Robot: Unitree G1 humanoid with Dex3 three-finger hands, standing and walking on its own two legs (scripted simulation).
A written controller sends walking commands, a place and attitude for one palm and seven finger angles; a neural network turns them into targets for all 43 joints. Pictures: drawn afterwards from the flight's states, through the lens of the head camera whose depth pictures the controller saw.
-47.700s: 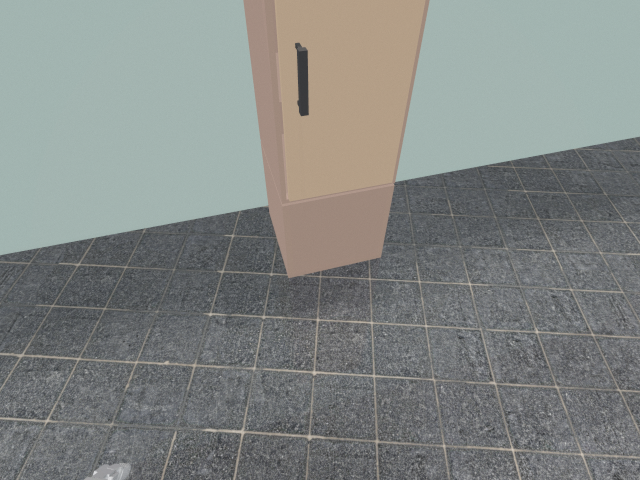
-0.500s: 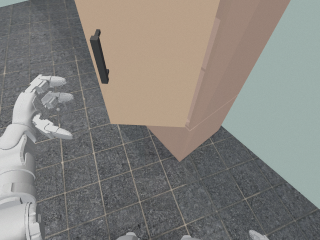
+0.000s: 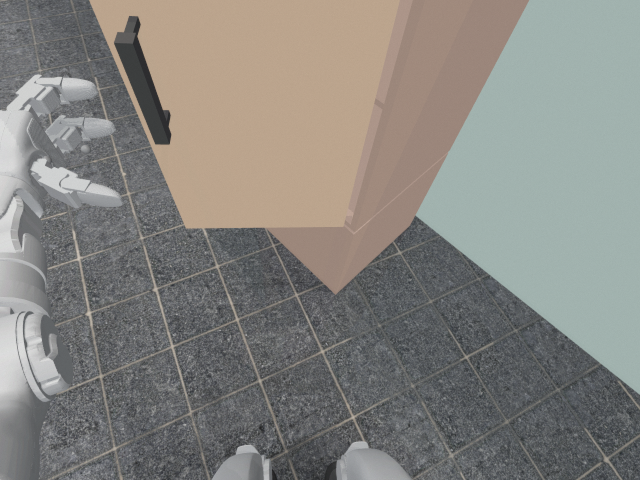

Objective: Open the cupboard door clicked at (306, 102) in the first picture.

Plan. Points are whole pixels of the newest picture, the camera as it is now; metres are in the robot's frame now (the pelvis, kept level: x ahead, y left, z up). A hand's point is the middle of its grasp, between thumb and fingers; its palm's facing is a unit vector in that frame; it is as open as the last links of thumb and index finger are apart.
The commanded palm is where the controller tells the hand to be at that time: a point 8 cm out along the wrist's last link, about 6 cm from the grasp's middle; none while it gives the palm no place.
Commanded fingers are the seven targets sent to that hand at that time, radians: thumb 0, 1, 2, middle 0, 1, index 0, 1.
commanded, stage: move the hooked fingers beside the handle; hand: left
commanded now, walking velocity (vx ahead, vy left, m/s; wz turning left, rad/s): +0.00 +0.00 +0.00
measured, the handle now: (149, 85) +0.60 +0.20 +0.10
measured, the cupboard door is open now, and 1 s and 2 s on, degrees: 49 49 48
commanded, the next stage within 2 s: slide the fingers in behind the handle in 1.24 s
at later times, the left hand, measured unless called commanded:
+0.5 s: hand (95, 99) +0.56 +0.25 +0.10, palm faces +0.00 -1.00 +0.01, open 14.0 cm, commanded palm +0.55 +0.30 +0.09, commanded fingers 0.00 -0.50 0.30 -0.30 -1.20 -0.30 -1.20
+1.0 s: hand (96, 108) +0.56 +0.26 +0.09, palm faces +0.00 -1.00 -0.01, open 14.0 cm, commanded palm +0.55 +0.29 +0.09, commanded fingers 0.00 -0.50 0.30 -0.30 -1.20 -0.30 -1.20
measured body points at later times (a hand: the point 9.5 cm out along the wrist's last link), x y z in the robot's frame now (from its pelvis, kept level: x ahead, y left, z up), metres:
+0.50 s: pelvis +0.01 +0.00 -0.01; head +0.17 +0.03 +0.41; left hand +0.56 +0.31 +0.11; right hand -0.05 -0.26 -0.10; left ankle +0.01 +0.08 -0.69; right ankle +0.01 -0.10 -0.69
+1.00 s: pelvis +0.03 +0.01 -0.01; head +0.17 +0.04 +0.42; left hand +0.56 +0.31 +0.09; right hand -0.01 -0.25 -0.10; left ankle +0.01 +0.08 -0.69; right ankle +0.01 -0.10 -0.69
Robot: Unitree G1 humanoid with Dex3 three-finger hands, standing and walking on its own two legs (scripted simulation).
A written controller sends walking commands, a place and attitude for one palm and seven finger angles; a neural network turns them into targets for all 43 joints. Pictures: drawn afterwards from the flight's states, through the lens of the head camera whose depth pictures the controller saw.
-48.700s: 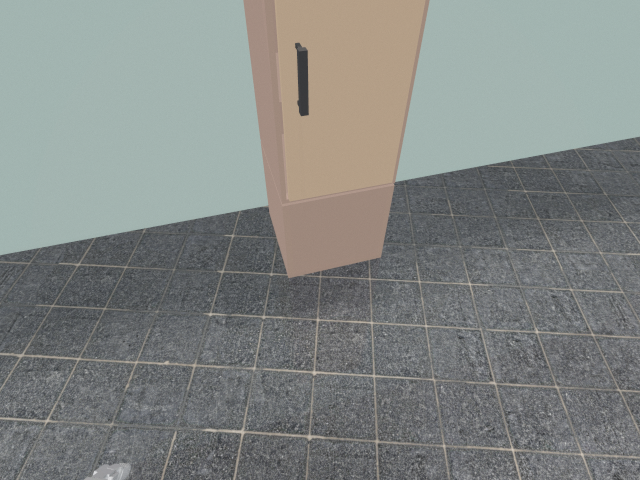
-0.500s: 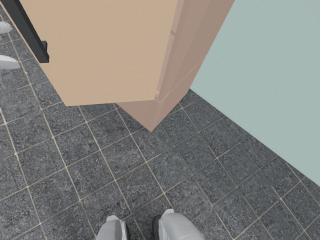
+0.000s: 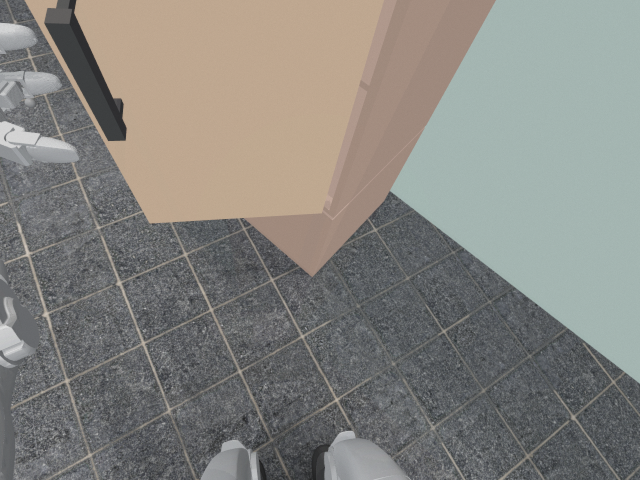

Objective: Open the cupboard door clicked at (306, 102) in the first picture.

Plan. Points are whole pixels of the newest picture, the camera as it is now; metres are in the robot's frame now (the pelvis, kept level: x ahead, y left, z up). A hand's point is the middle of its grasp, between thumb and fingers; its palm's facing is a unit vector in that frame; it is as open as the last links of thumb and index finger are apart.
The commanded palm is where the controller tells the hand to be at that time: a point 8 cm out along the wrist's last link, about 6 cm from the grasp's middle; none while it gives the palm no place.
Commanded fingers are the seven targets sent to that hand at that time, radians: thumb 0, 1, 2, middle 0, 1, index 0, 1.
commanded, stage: move the hooked fingers beside the handle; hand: left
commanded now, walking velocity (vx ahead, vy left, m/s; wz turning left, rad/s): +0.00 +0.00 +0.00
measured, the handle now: (94, 72) +0.56 +0.20 +0.10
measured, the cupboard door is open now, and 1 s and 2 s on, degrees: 49 48 45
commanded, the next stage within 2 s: slide the fingers in behind the handle in 0.24 s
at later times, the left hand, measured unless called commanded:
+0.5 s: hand (39, 108) +0.52 +0.25 +0.10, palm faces +0.02 -1.00 -0.01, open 14.0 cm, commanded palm +0.51 +0.28 +0.09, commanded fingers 0.00 -0.50 0.30 -0.30 -1.20 -0.30 -1.20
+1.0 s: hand (53, 106) +0.52 +0.24 +0.10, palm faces +0.07 -1.00 -0.01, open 14.4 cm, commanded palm +0.51 +0.24 +0.09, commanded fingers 0.00 -0.50 0.30 -0.30 -1.20 -0.30 -1.20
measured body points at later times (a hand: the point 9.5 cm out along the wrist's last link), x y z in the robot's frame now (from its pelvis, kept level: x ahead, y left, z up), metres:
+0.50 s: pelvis -0.02 -0.01 -0.01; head +0.14 +0.03 +0.41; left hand +0.51 +0.30 +0.10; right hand -0.07 -0.27 -0.09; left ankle -0.02 +0.07 -0.69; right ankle -0.02 -0.12 -0.69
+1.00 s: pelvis -0.01 -0.01 +0.00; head +0.13 +0.03 +0.42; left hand +0.51 +0.29 +0.10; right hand -0.05 -0.27 -0.10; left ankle -0.02 +0.07 -0.69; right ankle -0.02 -0.12 -0.69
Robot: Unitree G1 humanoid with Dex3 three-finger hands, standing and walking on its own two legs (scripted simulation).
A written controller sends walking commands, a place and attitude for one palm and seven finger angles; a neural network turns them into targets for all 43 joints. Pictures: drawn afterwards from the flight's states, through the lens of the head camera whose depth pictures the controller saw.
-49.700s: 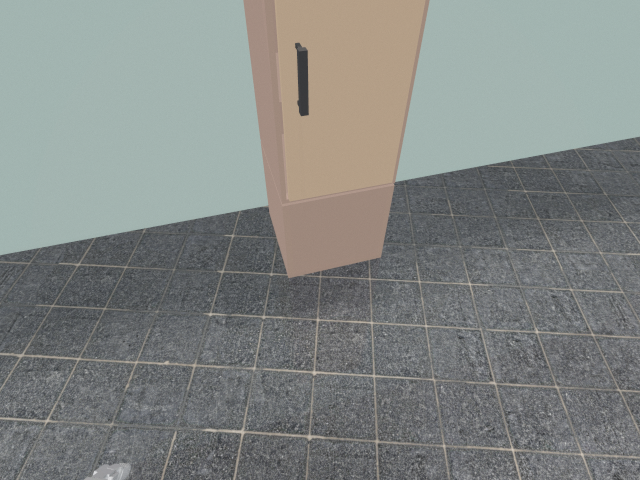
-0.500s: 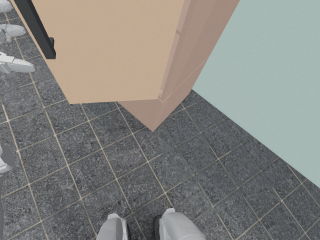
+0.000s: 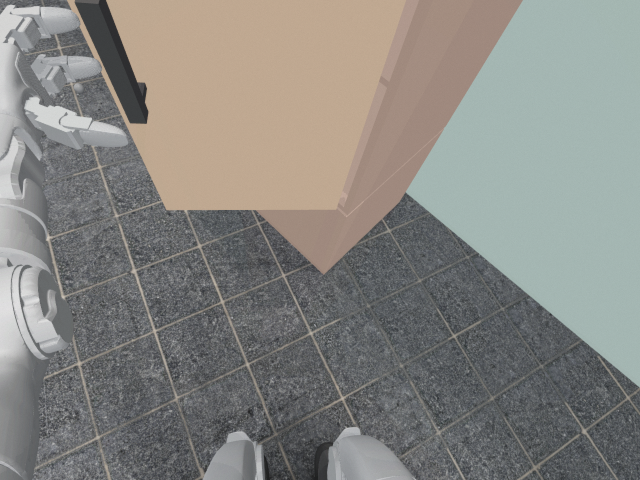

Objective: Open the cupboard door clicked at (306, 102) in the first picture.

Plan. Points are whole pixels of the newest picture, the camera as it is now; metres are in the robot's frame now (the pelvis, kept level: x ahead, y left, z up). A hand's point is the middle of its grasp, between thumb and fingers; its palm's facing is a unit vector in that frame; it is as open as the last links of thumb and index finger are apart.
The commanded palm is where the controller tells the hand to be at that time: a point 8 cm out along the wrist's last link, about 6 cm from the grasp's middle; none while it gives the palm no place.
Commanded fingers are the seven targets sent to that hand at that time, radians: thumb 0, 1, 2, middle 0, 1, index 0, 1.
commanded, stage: slide the fingers in behind the handle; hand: left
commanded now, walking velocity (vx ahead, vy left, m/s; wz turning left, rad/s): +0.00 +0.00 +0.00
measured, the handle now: (120, 54) +0.59 +0.19 +0.11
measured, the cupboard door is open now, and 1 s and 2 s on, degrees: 48 45 44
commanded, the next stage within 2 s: move the hooked fingers beside the handle in 0.92 s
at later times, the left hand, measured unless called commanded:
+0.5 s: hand (101, 89) +0.54 +0.20 +0.10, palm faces +0.09 -1.00 -0.01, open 15.5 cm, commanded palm +0.53 +0.19 +0.09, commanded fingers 0.00 -0.50 0.30 -0.30 -1.20 -0.30 -1.20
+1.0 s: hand (118, 93) +0.54 +0.19 +0.10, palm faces +0.02 -1.00 -0.05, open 15.3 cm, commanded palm +0.53 +0.19 +0.09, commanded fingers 0.00 -0.50 0.30 -0.30 -1.20 -0.30 -1.20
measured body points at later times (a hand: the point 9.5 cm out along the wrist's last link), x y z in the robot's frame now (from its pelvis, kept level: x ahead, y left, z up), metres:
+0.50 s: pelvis +0.00 -0.01 +0.00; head +0.14 +0.02 +0.42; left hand +0.53 +0.26 +0.10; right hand -0.02 -0.27 -0.11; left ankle -0.01 +0.07 -0.68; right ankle -0.01 -0.11 -0.68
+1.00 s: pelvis +0.00 -0.01 +0.00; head +0.15 +0.02 +0.42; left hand +0.53 +0.24 +0.10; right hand -0.02 -0.27 -0.11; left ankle -0.01 +0.07 -0.68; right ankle -0.01 -0.11 -0.68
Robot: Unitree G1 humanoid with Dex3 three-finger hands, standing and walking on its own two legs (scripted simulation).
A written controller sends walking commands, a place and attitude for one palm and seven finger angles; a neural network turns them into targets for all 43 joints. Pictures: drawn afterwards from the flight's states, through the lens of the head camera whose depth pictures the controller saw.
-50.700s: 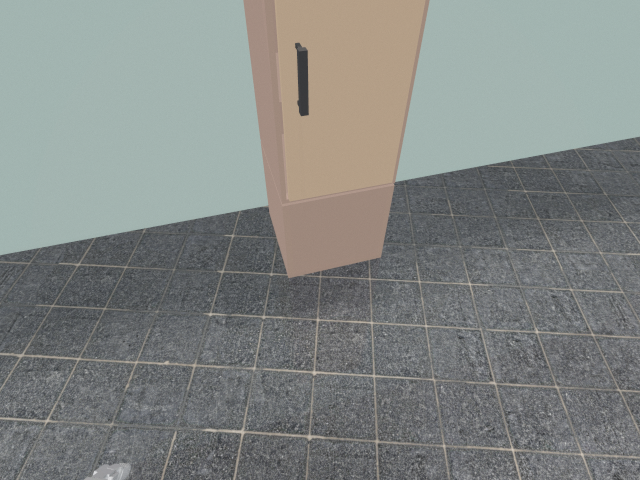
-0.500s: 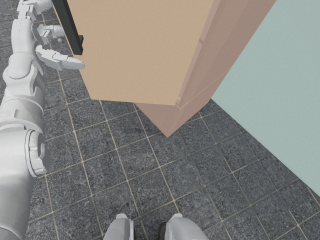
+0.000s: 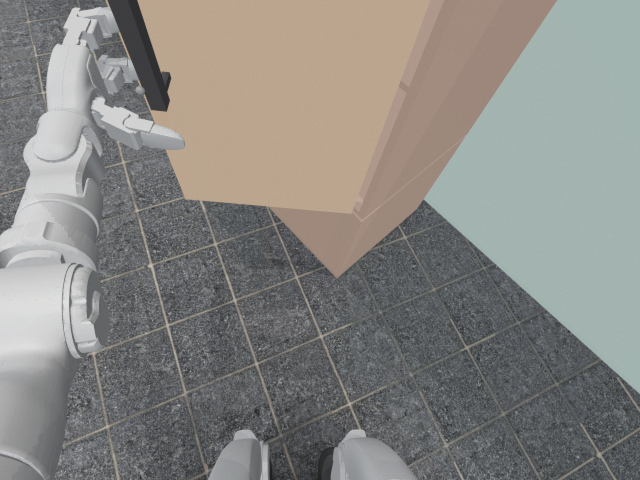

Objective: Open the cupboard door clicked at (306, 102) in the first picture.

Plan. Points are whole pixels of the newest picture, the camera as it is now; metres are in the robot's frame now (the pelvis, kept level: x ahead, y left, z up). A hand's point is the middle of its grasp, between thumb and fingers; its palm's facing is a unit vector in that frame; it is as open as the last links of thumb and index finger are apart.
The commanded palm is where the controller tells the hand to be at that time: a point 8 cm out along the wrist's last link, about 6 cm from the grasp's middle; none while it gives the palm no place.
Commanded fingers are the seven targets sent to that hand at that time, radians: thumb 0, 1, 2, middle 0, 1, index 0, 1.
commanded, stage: move the hooked fingers beside the handle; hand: left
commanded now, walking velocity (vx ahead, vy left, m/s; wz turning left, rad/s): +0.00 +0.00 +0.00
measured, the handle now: (146, 42) +0.61 +0.17 +0.11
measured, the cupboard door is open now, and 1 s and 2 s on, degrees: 45 44 44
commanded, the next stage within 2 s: none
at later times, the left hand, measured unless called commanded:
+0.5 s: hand (142, 86) +0.55 +0.17 +0.10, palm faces -0.02 -1.00 -0.02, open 14.0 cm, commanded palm +0.53 +0.21 +0.10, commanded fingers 0.00 -0.50 0.30 -0.30 -1.20 -0.30 -1.20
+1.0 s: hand (115, 88) +0.55 +0.20 +0.10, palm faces -0.04 -1.00 -0.01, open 14.0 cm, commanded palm +0.53 +0.24 +0.10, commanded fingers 0.00 -0.50 0.30 -0.30 -1.20 -0.30 -1.20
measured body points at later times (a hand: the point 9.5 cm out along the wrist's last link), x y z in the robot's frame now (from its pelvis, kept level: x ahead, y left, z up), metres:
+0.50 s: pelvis +0.00 +0.00 +0.00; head +0.14 +0.01 +0.43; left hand +0.54 +0.23 +0.10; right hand -0.06 -0.25 -0.10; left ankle -0.01 +0.09 -0.68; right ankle -0.02 -0.10 -0.68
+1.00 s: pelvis +0.00 +0.01 +0.00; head +0.14 +0.03 +0.43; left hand +0.54 +0.25 +0.10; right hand -0.06 -0.25 -0.10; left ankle -0.01 +0.09 -0.68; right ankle -0.02 -0.10 -0.68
